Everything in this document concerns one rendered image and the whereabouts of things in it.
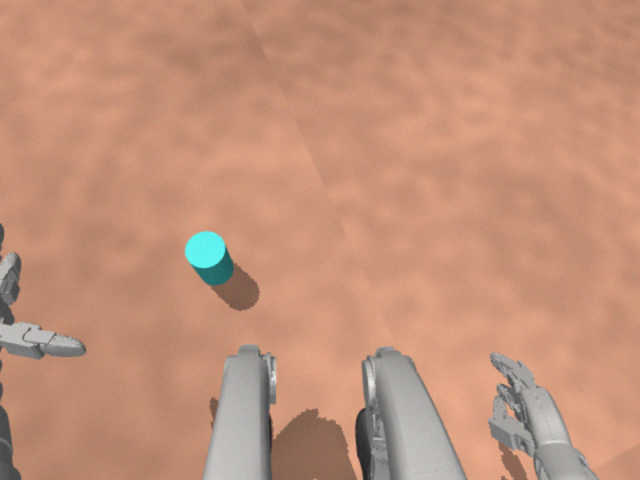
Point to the left robot hand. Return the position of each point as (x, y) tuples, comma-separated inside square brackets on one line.
[(26, 339)]

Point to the right robot hand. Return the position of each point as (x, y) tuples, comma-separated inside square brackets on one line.
[(533, 407)]

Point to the right robot foot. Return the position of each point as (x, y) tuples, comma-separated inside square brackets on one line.
[(362, 445)]

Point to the can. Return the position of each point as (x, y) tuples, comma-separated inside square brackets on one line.
[(208, 255)]

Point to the right robot arm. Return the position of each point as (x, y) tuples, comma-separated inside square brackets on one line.
[(557, 461)]

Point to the left robot arm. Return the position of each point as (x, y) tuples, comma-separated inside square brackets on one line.
[(7, 471)]

